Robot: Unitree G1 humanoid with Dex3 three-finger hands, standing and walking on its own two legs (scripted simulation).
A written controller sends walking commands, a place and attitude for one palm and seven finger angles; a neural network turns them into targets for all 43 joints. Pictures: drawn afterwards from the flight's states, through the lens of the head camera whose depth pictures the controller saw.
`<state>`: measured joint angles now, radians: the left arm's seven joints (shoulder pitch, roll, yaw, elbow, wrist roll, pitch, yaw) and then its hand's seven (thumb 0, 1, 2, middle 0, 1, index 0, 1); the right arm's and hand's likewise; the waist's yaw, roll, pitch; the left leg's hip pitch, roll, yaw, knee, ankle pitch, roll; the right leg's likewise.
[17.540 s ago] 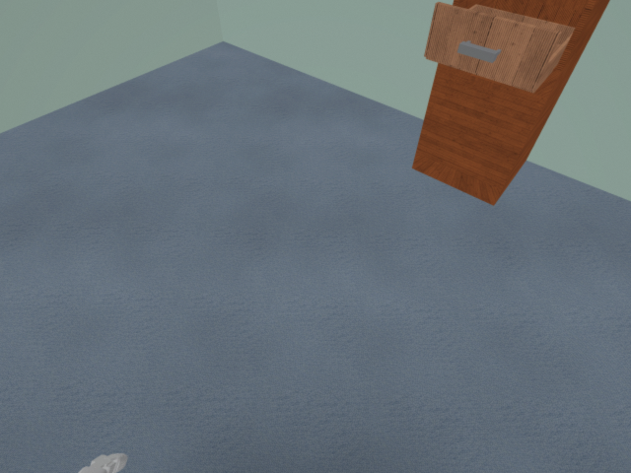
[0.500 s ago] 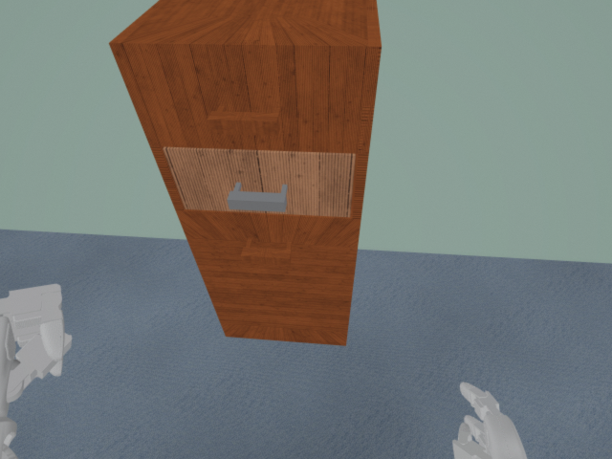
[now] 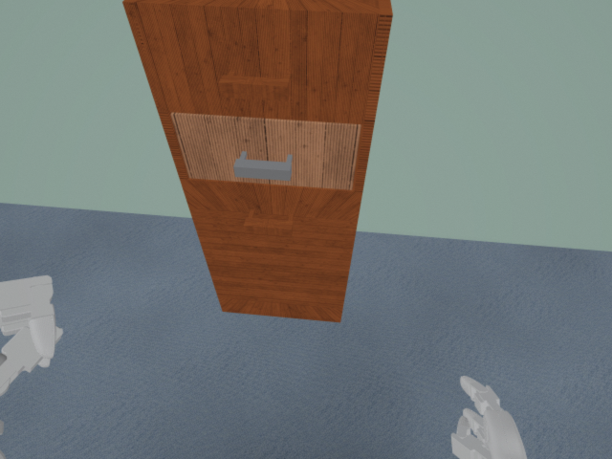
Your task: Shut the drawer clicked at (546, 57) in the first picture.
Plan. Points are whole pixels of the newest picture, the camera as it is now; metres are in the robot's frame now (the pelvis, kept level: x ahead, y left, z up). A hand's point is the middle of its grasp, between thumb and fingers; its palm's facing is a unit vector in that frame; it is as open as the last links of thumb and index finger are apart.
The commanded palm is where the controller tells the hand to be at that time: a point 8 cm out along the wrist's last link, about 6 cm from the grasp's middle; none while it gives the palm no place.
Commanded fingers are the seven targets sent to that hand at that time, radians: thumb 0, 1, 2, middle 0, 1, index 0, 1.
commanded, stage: step back with the hand held close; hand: left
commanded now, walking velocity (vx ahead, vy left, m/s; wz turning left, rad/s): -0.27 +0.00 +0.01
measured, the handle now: (264, 163) +0.68 +0.14 -0.02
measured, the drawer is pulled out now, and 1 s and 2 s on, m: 0.00 0.00 0.00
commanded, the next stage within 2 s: stop stepping back and stand still in 1.02 s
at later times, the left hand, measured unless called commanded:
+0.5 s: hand (46, 356) +0.17 +0.23 +0.18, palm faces +0.39 -0.79 -0.47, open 3.2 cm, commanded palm +0.09 +0.28 +0.19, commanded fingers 0.00 0.90 0.90 -1.40 -1.60 -1.40 -1.60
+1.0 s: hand (15, 453) +0.10 +0.21 +0.18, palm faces +0.23 -0.81 -0.54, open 3.2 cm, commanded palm +0.04 +0.26 +0.19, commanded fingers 0.00 0.90 0.90 -1.40 -1.60 -1.40 -1.60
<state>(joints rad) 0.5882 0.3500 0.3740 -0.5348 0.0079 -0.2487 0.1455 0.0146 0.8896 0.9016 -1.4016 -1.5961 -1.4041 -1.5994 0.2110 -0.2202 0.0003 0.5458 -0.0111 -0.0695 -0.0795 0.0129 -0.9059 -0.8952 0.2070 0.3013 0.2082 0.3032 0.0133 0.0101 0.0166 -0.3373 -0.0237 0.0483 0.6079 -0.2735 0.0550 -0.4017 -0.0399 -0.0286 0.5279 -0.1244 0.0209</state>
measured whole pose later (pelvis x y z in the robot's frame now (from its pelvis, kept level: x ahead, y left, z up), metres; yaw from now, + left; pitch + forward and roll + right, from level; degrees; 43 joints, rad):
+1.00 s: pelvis -0.10 -0.01 +0.01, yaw -1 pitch +4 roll -2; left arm 0.68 0.49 0.42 -0.61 -0.04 -0.30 0.10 0.01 0.89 0.90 -1.40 -1.60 -1.40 -1.60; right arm 0.17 -0.19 0.00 0.57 -0.01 -0.05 -0.06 0.01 -0.91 -0.89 0.21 0.30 0.21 0.30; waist -0.03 -0.01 -0.05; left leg -0.45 0.00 0.01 0.61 -0.21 0.01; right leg -0.23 0.09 0.05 0.43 -0.28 -0.03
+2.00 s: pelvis -0.27 +0.02 +0.00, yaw -2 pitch -3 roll +0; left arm 0.57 0.37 0.39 -0.53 0.00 -0.21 0.16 0.01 0.89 0.90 -1.40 -1.60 -1.41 -1.60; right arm 0.27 -0.19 0.01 0.65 -0.03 -0.15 -0.08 0.02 -0.91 -0.90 0.20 0.30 0.21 0.30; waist -0.02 -0.04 0.00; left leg -0.30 0.01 0.06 0.59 -0.23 0.02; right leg -0.32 -0.01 -0.05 0.72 -0.43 0.00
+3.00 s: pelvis -0.27 +0.03 +0.02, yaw -1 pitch -2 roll +0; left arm 0.21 0.20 0.02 1.13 0.01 0.00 0.02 0.00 0.91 0.90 -0.23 -0.34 -0.24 -0.35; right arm 0.28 -0.17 -0.01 1.12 -0.03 0.01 -0.01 0.01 -0.91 -0.90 0.20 0.30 0.20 0.30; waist 0.00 0.01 0.04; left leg -0.22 -0.02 0.03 0.41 -0.16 0.03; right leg -0.21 -0.01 -0.07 0.41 -0.17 -0.02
